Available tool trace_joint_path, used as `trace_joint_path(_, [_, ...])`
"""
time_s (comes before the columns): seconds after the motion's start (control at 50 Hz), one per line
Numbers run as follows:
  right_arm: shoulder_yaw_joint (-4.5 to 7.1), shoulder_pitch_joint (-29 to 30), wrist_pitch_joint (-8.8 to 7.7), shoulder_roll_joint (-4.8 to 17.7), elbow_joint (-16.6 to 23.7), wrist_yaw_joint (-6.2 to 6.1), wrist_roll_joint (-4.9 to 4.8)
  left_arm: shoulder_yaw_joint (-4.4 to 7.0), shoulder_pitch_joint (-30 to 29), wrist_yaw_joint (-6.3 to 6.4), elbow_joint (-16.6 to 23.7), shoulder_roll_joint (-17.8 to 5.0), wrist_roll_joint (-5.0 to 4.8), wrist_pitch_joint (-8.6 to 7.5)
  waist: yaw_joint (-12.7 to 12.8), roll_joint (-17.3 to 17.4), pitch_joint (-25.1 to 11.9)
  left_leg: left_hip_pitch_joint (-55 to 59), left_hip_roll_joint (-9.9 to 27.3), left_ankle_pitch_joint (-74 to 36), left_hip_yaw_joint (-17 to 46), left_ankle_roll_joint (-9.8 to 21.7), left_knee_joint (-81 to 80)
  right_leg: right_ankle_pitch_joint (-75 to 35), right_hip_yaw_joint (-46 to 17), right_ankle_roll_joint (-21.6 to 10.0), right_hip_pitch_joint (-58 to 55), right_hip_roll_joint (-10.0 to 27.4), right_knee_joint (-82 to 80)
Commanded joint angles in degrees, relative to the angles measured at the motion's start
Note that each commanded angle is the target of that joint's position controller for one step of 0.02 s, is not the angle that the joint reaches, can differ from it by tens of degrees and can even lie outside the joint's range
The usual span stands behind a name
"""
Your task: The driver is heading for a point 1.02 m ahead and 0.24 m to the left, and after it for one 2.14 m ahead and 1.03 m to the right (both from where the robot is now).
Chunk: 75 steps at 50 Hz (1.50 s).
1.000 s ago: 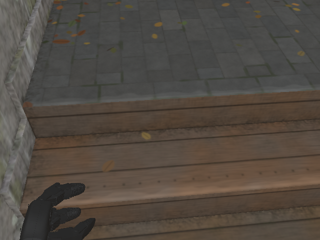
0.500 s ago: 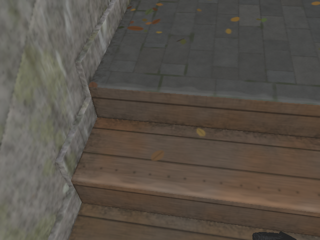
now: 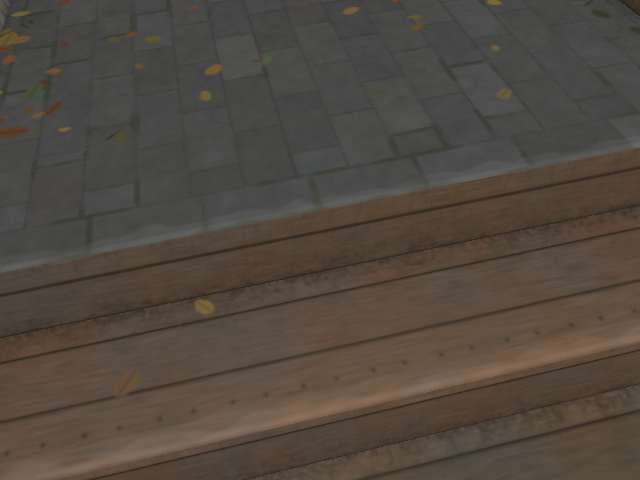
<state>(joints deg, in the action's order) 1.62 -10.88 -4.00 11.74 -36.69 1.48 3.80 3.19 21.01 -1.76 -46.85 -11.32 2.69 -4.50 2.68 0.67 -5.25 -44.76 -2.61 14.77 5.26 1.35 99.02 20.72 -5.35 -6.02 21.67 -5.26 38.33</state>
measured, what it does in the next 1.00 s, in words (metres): climbs, turning left: left foot 0.17 m higher, then right foot 0.17 m higher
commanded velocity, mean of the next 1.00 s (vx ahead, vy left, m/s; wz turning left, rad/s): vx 0.90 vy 0.00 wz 0.47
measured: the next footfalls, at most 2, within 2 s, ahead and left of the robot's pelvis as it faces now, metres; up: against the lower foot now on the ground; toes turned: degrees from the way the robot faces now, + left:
left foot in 0.38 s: +0.35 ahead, +0.10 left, +0.17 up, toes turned +7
right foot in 0.78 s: +0.71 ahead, +0.03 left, +0.33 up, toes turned +16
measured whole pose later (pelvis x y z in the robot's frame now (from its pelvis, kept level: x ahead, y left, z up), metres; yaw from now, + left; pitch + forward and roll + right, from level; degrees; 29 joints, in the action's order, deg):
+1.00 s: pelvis +0.72 +0.17 +0.32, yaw +32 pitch +2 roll -4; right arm 3.1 3.9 0.0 9.8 -25.5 -2.3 0.6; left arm 4.3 24.4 0.5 -58.4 -15.9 3.0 -8.1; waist -1.9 1.5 -3.6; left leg -70.8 -2.1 26.3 3.0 10.8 128.4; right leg 25.7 15.8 1.5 4.5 1.9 30.2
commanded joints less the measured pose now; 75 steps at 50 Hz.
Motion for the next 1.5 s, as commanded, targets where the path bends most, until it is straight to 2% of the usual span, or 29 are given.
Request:
trace_joint_path(0.02, [-0.01,11.8,-0.55,1.94,8.4,-0.89,0.7,3.56,2.47,2.08,2.76,-12.36,-2.53,-0.03,1.91,3.34,4.57,-24.2,5.52,0.27,-3.63,-0.5,6.24,13.1,-25.85,-8.27,-14.0,11.13,-20.27])
trace_joint_path(0.18, [-4.06,24.31,2.37,-7.07,14.09,-3.97,-1.75,0.89,10.13,2.08,-8.15,-5.03,0.2,-2.92,2.29,-7.36,12.03,-49.13,7.21,9.94,-3.76,5.0,34.67,12.64,-21.17,-7.45,-15.21,16.89,-25.52])
trace_joint_path(0.24, [-4.03,26.26,4.39,-2.53,15.74,-2.82,-2.49,-0.07,7.56,4.22,-10.75,-7.69,-2.04,-1.8,-0.13,-3.7,14.2,-34.08,8.32,12.25,-9.34,5.76,11.08,2.65,-12.77,-6.2,-7.94,17.03,-43.39])
trace_joint_path(0.3, [-3.44,12.99,4.13,-1.12,10.34,-0.92,-3.79,-0.98,-0.54,4.38,-7.1,-8.12,-4.25,-2.2,-7.03,-2.73,7.34,4.54,4.85,12.12,-18.57,9.6,-12.44,-55.02,7.91,-5.12,-0.41,14.16,-42.63])
trace_joint_path(0.36, [-0.33,-6.17,4.2,5.6,2.9,-1.74,-4.06,2.61,0.9,4.18,-3.89,-18.87,-4.32,-2.09,-15.42,-11.06,-12.1,25.9,-4.57,15.22,-21.33,8.6,-23.53,-125.88,7.05,-4.67,-17.97,20.95,-8.42])
trace_joint_path(0.4, [2.15,-10.67,1.81,12.57,-1.86,-1.37,-2.63,2.59,-2.98,2.91,-0.17,-14.12,-2.07,-2.94,-16.0,-1.45,-6.38,30.09,-3.18,22.56,5.85,13.78,-55.5,-77.62,6.09,-0.74,-6.88,10.38,35.34])
trace_joint_path(0.42, [2.88,-7.71,3.45,13.76,-4.48,-2.65,-3.38,1.11,-0.71,0.65,5.67,-7.43,1.15,-4.21,-8.1,23.76,-6.58,37.41,9.46,22.03,46.54,20.14,-79.05,-17.75,4.92,2.97,19.2,-2.46,59.55])
trace_joint_path(0.44, [2.29,-5.84,2.59,9.0,-5.75,-2.97,-4.22,-1.1,-3.9,-0.59,10.19,-2.86,4.0,-5.2,-5.24,11.43,-5.6,36.97,10.48,30.55,51.38,17.9,-82.86,-19.89,-2.9,1.97,27.07,0.76,74.61])
trace_joint_path(0.5, [1.47,-8.32,0.14,4.32,-12.7,-2.97,-1.64,-4.03,-15.95,-0.32,18.05,3.87,2.1,-4.42,-2.35,-3.76,9.26,24.44,8.31,17.88,33.81,17.77,-80.46,-14.19,0.31,1.03,44.97,3.38,94.54])
trace_joint_path(0.64, [0.49,-15.21,-2.99,4.81,-17.74,-1.43,-3.97,-9.18,-35.94,2.98,30.5,8.48,0.32,-0.78,-1.29,-4.9,20.07,9.21,3.24,9.53,14.08,11.85,-94.09,5.35,8.77,1.37,52.85,10.49,77.14])
trace_joint_path(0.68, [0.97,-14.91,-1.71,4.17,-13.31,-4.29,-7.56,-8.93,-30.45,2.54,28.27,6.81,-1.96,-0.25,-0.77,-7.55,6.93,-4.15,0.99,-44.28,8.69,11.41,-100.68,-4.95,19.66,2.59,0.6,4.53,45.51])
trace_joint_path(0.74, [7.29,-8.17,-2.96,20.35,-5.74,-4.19,-4.2,-2.56,-5.79,3.41,21.8,-2.42,-2.77,1.35,11.95,4.32,-19.83,25.96,7.24,-104.71,12.8,11.31,-65.08,9.04,7.94,-0.18,-15.46,1.42,32.04])
trace_joint_path(0.78, [7.37,3.47,-6.95,12.94,-2.03,0.25,-3.02,1.65,0.89,3.65,17.07,-10.1,-2.81,0.41,16.15,-3.66,-20.85,24.97,-2.04,-66.78,10.03,8.11,-27.52,11.01,-2.43,-2.37,-25.11,7.38,4.93])
trace_joint_path(0.8, [5.27,1.66,-7.13,1.89,2.07,1.48,-4.27,3.03,-3.66,4.11,14.49,-14.35,-0.72,0.15,7.85,-24.26,-18.59,4.08,-9.81,-11.89,6.27,3.93,0.11,-4.0,-38.13,-10.06,-26.32,24.56,-13.28])
trace_joint_path(0.86, [1.39,5.59,-2.61,-4.96,7.96,-0.26,0.66,-0.55,-8.05,3.41,4.25,2.36,-0.9,-1.66,-1.19,3.18,2.49,-17.7,-0.07,-9.37,3.42,9.36,25.94,23.89,-29.12,-7.51,-10.71,26.31,-14.32])
trace_joint_path(0.9, [-0.79,5.5,0.87,-8.69,9.9,-0.88,-1.41,-0.9,-2.04,2.62,-3.59,4.28,0.42,-3.18,-4.66,2.55,8.25,-28.58,1.96,3.12,4.79,10.86,37.34,7.07,-13.49,-1.38,-11.47,25.41,-17.46])
trace_joint_path(0.98, [-1.85,22.19,5.29,-7.93,18.09,-5.26,-3.75,-1.89,-3.88,1.38,-9.01,0.84,1.47,-6.09,-7.91,-1.45,21.59,-33.24,1.15,16.84,-2.66,9.45,37.21,-18.39,10.9,1.43,1.82,23.8,-34.71])
trace_joint_path(1.02, [-2.97,24.38,5.43,-7.48,20.5,-5.14,-4.05,-1.96,1.06,0.99,-12.4,-1.31,-2.06,-6.18,-10.46,0.11,21.82,-26.38,2.28,18.51,-4.49,11.48,11.27,-23.08,18.34,2.18,4.13,16.49,-39.65])
trace_joint_path(1.06, [-1.8,11.23,5.43,-0.67,12.24,-1.29,-3.89,-1.35,1.8,3.74,-7.94,-6.73,-6.24,-4.69,-10.51,8.71,5.87,20.03,-2.2,1.59,-19.69,9.44,-17.61,-50.84,20.27,-4.8,13.8,12.72,-40.71])
trace_joint_path(1.12, [1.2,-12.3,3.06,3.03,6.81,-0.93,-3.18,5.21,-1.86,2.0,-2.13,-26.74,-4.94,-6.11,-21.97,-10.7,-17.25,39.29,-5.34,3.63,-14.35,6.69,-46.65,-105.25,11.94,-3.47,-17.28,18.21,-2.47])
trace_joint_path(1.14, [3.6,-9.62,2.32,10.46,5.66,-1.17,-1.05,4.55,1.18,0.95,-1.54,-18.28,-4.06,-6.22,-17.36,-8.03,-20.47,44.52,1.37,7.96,5.28,11.51,-52.67,-59.88,6.7,-0.71,-12.14,12.04,21.45])
trace_joint_path(1.16, [5.13,-9.56,1.52,17.17,2.91,-2.0,0.47,2.94,5.8,-1.47,1.83,-9.35,-4.82,-6.47,-12.05,13.67,-24.46,52.16,20.73,-8.63,40.35,20.03,-69.64,-8.54,-1.2,3.34,8.28,-2.94,55.85])
trace_joint_path(1.18, [2.1,-21.81,4.32,12.04,-1.47,1.65,1.13,3.33,12.33,-7.07,-0.72,-8.33,-1.2,-3.9,-17.86,15.18,-27.73,54.71,22.36,-45.45,47.96,21.17,-70.42,-18.8,-21.77,-2.17,22.06,-6.7,77.09])
trace_joint_path(1.2, [1.49,-16.96,2.43,10.09,-8.88,3.69,1.29,4.21,4.13,-6.1,2.48,-9.17,-2.16,-3.58,-11.51,6.48,-12.54,48.08,21.37,-52.82,32.96,20.03,-64.31,-14.45,-21.08,-2.0,36.32,-7.48,85.02])
trace_joint_path(1.26, [-2.94,2.35,-2.21,-3.01,-15.04,2.82,-0.72,-1.79,-1.25,-2.86,5.95,2.44,1.07,-1.25,1.76,-8.27,-8.57,31.58,22.22,-41.59,9.64,17.39,-63.11,-3.35,-5.98,-2.55,40.98,7.67,77.73])
trace_joint_path(1.3, [-4.68,12.19,-4.72,-9.19,-13.24,0.93,0.22,-3.27,0.37,-1.66,6.71,4.01,1.36,1.13,8.95,-3.59,-7.7,18.75,16.82,-34.65,-3.53,9.85,-75.02,-1.92,-1.29,-1.59,31.71,11.89,63.39])
trace_joint_path(1.38, [-0.49,13.27,-8.03,6.97,-8.68,-4.05,0.99,-0.34,-6.7,-3.81,6.72,-5.36,-0.31,1.62,3.86,1.76,-5.69,19.18,8.96,-33.96,-21.4,5.19,-82.49,-16.34,7.27,7.08,18.24,11.12,37.57])
trace_joint_path(1.42, [1.48,6.41,-6.96,12.49,-10.14,-3.34,1.91,-1.58,-10.92,-5.34,6.03,-2.74,-1.47,1.28,0.35,2.8,-2.07,32.53,13.11,-43.23,-22.63,3.41,-84.57,-17.6,7.86,6.05,21.51,10.4,24.23])
trace_joint_path(1.5, [3.73,5.78,-5.81,14.45,-9.42,-1.81,0.47,-0.65,-10.16,-4.02,2.23,-5.49,-1.38,-1.3,0.32,4.43,1.69,48.89,18.93,-53.35,-22.1,3.4,-79.55,-20.13,8.63,6.1,20.17,7.79,2.81])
